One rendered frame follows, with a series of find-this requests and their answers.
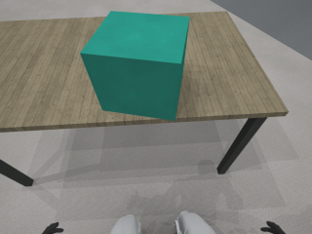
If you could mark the robot left hand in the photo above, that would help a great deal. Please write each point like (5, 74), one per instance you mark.
(52, 229)

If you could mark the carton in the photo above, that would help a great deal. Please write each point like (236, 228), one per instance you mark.
(135, 63)

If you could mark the robot right hand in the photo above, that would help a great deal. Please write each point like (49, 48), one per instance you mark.
(273, 228)

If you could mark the right robot thigh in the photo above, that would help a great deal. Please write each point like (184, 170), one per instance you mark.
(190, 223)

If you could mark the robot thigh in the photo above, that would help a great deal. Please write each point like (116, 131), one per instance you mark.
(126, 225)
(190, 223)

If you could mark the left robot thigh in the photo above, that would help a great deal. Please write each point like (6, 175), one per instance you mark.
(126, 225)

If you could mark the table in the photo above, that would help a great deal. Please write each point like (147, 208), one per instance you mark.
(44, 83)

